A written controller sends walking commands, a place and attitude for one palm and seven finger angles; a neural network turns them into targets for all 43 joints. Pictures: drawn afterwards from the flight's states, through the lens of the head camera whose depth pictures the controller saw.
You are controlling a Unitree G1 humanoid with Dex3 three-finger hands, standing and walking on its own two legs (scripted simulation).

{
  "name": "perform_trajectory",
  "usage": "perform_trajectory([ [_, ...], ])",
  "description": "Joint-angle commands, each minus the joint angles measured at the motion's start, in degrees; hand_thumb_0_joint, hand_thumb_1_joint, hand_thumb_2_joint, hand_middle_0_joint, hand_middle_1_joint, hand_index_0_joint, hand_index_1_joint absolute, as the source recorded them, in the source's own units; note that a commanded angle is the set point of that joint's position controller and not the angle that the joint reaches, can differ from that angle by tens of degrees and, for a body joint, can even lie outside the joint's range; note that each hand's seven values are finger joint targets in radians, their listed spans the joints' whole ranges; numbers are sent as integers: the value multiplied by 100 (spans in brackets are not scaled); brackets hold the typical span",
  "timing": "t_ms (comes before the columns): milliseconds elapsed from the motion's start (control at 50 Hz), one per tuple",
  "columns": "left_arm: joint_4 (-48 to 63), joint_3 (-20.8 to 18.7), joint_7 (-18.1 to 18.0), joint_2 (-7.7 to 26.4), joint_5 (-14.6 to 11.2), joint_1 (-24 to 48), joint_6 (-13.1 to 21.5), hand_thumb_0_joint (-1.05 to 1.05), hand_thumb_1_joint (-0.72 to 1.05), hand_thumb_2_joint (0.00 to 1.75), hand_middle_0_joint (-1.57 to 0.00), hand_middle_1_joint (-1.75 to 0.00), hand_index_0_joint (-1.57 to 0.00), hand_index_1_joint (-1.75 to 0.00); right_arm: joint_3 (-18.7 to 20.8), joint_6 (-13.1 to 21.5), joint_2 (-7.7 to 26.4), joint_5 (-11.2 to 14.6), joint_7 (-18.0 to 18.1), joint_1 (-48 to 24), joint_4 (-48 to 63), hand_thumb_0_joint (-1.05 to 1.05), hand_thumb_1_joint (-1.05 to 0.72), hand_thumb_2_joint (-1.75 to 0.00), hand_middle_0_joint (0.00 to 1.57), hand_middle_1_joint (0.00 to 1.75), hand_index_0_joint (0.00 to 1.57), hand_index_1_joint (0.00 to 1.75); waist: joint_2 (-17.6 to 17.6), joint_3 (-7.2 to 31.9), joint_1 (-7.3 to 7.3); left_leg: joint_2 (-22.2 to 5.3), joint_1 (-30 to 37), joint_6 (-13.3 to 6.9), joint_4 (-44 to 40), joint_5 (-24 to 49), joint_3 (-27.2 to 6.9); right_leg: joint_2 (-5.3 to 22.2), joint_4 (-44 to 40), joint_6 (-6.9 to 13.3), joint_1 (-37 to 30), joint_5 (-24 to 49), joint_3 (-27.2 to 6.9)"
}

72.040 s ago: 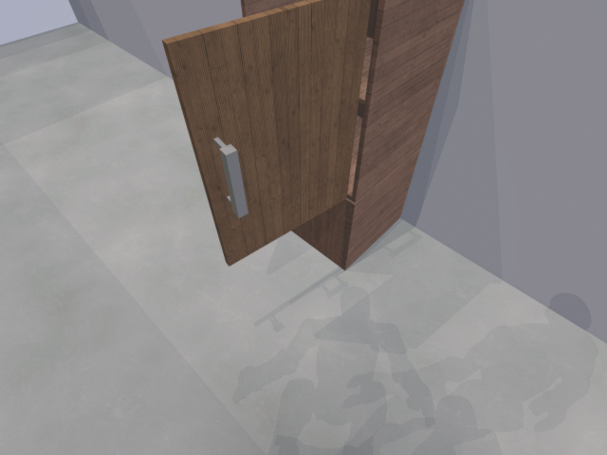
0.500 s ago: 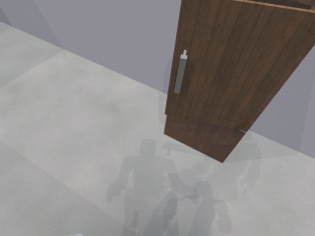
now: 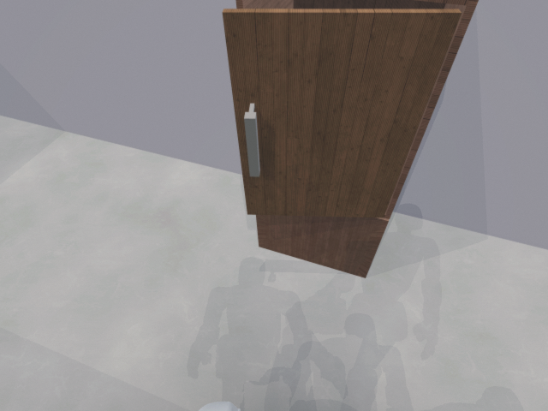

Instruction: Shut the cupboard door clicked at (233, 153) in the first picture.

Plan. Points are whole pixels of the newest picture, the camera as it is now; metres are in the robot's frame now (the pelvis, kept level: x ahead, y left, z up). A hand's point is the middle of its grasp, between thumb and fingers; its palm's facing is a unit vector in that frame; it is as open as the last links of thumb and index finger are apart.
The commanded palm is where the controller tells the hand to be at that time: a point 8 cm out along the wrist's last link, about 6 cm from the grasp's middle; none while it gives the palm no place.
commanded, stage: take the last steps up to it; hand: left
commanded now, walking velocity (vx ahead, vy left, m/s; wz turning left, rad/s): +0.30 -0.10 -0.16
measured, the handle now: (253, 141) +0.70 +0.08 -0.03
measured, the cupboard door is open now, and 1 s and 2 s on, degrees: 17 17 17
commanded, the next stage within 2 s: come to a stop and stand still in 0.54 s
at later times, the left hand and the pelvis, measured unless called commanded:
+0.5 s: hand (206, 354) +0.25 +0.14 -0.16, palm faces -0.12 -0.97 -0.19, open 7.4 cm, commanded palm none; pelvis +0.14 -0.04 +0.00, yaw -5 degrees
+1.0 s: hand (236, 333) +0.29 +0.10 -0.19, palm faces -0.01 -0.98 -0.19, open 7.3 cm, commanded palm none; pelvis +0.25 -0.08 -0.01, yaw -5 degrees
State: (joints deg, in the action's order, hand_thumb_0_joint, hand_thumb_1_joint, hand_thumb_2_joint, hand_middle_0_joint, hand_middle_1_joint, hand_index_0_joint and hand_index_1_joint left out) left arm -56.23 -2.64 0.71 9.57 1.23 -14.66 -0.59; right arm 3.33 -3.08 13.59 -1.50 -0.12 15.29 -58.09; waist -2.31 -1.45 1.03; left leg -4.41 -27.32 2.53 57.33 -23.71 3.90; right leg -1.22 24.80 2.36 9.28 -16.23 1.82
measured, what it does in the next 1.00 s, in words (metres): walks ahead: left foot, then right foot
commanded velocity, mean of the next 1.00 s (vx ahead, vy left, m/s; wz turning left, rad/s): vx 0.03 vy -0.01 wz -0.04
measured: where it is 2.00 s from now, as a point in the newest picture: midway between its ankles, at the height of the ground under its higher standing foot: outside the picture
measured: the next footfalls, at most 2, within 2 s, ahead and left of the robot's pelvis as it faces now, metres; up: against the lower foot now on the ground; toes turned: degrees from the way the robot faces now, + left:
left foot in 0.18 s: +0.13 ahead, +0.12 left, +0.00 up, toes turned +5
right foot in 0.54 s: +0.25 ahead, -0.19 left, +0.00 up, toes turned -11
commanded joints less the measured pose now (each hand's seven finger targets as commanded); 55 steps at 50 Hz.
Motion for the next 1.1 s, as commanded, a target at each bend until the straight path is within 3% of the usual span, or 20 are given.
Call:
perform_trajectory([
  [0, 184, -233, -83, 1036, 25, 37, 236, 0, 90, 90, -20, -30, -20, -30, 46, 314, 257, -35, -35, -301, 634, 0, -90, -90, 20, 30, 20, 30, 927, -162, -21, -108, -361, 51, -606, 381, 47, 1318, -1360, 958, 6, -60, -1168],
  [60, 18, -270, -60, 1118, 49, -110, 229, 0, 90, 90, -20, -30, -20, -30, 25, 421, 207, -20, -14, -307, 674, 0, -90, -90, 20, 30, 20, 30, 958, -127, -86, -26, 110, -9, -1670, 274, 143, 1381, -1135, 993, -91, 27, -1280],
  [120, -61, -271, -22, 994, -30, 8, 186, 0, 90, 90, -20, -30, -20, -30, 15, 550, 334, -36, 76, 440, 378, 0, -90, -90, 20, 30, 20, 30, 544, -1, 262, 114, 1795, -24, -3072, 1163, 294, 978, -273, 663, 636, -93, -1019],
  [140, -26, -226, 17, 699, -44, -120, 168, 0, 90, 90, -20, -30, -20, -30, 95, 602, 684, -70, 126, 924, 219, 0, -90, -90, 20, 30, 20, 30, -393, 226, 397, -515, 2754, -256, -3579, 621, -718, 520, 845, 411, 1438, -308, -736],
  [160, 127, -154, 72, 419, -66, -152, 156, 0, 90, 90, -20, -30, -20, -30, 224, 609, 1324, -169, 181, 1532, 102, 0, -90, -90, 20, 30, 20, 30, -1705, 354, 585, -2037, 3424, -855, -4276, -158, -2635, -73, 2445, 88, 2586, -1299, 82],
  [180, 292, -167, 87, 695, 32, 188, 152, 0, 90, 90, -20, -30, -20, -30, 215, 552, 1401, -135, 210, 1640, 124, 0, -90, -90, 20, 30, 20, 30, -1262, 268, 662, -2496, 3009, -1181, -4667, -764, -3233, 51, 3447, 79, 2825, -1671, -258],
  [220, 274, -234, 140, 708, 84, 513, 94, 0, 90, 90, -20, -30, -20, -30, 106, 544, 979, -92, 249, 1073, 238, 0, -90, -90, 20, 30, 20, 30, -949, -433, 387, -2158, 1946, -1050, -4899, -798, -2578, 468, 4253, 14, 3008, -808, -458],
  [320, 150, -167, 215, 395, 33, 342, 29, 0, 90, 90, -20, -30, -20, -30, 23, 650, 693, -70, 229, 691, 208, 0, -90, -90, 20, 30, 20, 30, -605, -134, 53, -1473, 2013, -926, -4617, 1534, -529, 615, 2951, -228, 2340, -41, -97],
  [440, 186, -111, 186, 409, 29, 538, 96, 0, 90, 90, -20, -30, -20, -30, 120, 524, 675, -59, 123, 615, 80, 0, -90, -90, 20, 30, 20, 30, -710, -270, 38, -1239, 1556, -839, -4200, 1413, -47, 314, 1196, -238, 1105, 424, 490],
  [480, -21, -161, 157, 588, 35, 7, 155, 0, 90, 90, -20, -30, -20, -30, 118, 481, 645, -36, 94, 520, 34, 0, -90, -90, 20, 30, 20, 30, -379, -21, -241, -979, 1369, -593, -3528, 1389, 187, 119, 535, -191, 96, 764, 641],
  [500, -179, -227, 116, 854, 37, -554, 226, 0, 90, 90, -20, -30, -20, -30, 96, 489, 527, 16, 63, 511, 20, 0, -90, -90, 20, 30, 20, 30, 128, 235, -523, -670, 890, -414, -2627, 1340, 447, 395, 161, -62, -844, 641, 189],
  [520, -399, -342, 30, 1406, 67, -1172, 310, 0, 90, 90, -20, -30, -20, -30, 5, 506, 125, 73, 13, 562, 110, 0, -90, -90, 20, 30, 20, 30, 1451, 641, -750, -12, -122, -201, -1230, 92, 808, 1564, -374, 380, -1782, 295, -1372],
  [540, -436, -366, -38, 1650, 8, -1385, 299, 0, 90, 90, -20, -30, -20, -30, -37, 460, -6, 98, 23, 334, 338, 0, -90, -90, 20, 30, 20, 30, 1766, 505, -770, 230, -474, -232, 21, -1512, 378, 2351, -1091, 812, -1462, 658, -2357],
  [560, -411, -332, -86, 1487, 3, -1007, 325, 0, 90, 90, -20, -30, -20, -30, 5, 435, 75, 72, 78, 273, 229, 0, -90, -90, 20, 30, 20, 30, 2014, 450, -597, 26, -667, -283, 682, -1110, -161, 2258, -1165, 862, -1153, 1158, -2349],
  [680, -196, -26, -209, 551, 6, 116, 429, 0, 90, 90, -20, -30, -20, -30, -181, 342, -298, 52, 113, 543, -156, 0, -90, -90, 20, 30, 20, 30, 610, 530, 87, -79, 371, 10, -537, 149, -189, 1681, -575, 737, -257, 4770, -364],
  [800, -235, -130, -335, 903, -24, 14, 199, 0, 90, 90, -20, -30, -20, -30, -106, 132, 71, 102, 137, 14, 70, 0, -90, -90, 20, 30, 20, 30, 990, 424, -116, 248, 696, 7, -2078, 617, -131, 1767, -66, 727, -629, 5225, -544],
  [880, -131, -192, -380, 952, -42, -17, 35, 0, 90, 90, -20, -30, -20, -30, 7, 78, 338, 63, 141, -126, 227, 0, -90, -90, 20, 30, 20, 30, 627, 192, -72, -136, 1409, -235, -2765, 2922, -461, 1608, 449, 438, 33, 4076, -497],
  [940, 148, -71, -430, 634, -45, -64, -107, 0, 90, 90, -20, -30, -20, -30, 61, 122, 816, 55, 191, 34, 336, 0, -90, -90, 20, 30, 20, 30, -1291, 375, -26, -1655, 2136, -1305, -3448, 6920, -1752, 233, 2185, -275, 939, -1458, 261],
  [980, 175, -135, -405, 747, -79, 121, -192, 0, 90, 90, -20, -30, -20, -30, 56, 123, 872, 9, 300, -176, 480, 0, -90, -90, 20, 30, 20, 30, -707, 554, 11, -1747, 2002, -1730, -3451, 6472, -1818, 98, 3775, -279, 1285, -2175, -533],
  [1080, 243, -169, -301, 674, -50, 2, -239, 0, 90, 90, -20, -30, -20, -30, 43, 169, 698, 29, 300, -591, 702, 0, -90, -90, 20, 30, 20, 30, -317, 889, -101, -1303, 2171, -1501, -3431, 4568, -1228, 109, 4020, -441, 1582, -1401, -526],
])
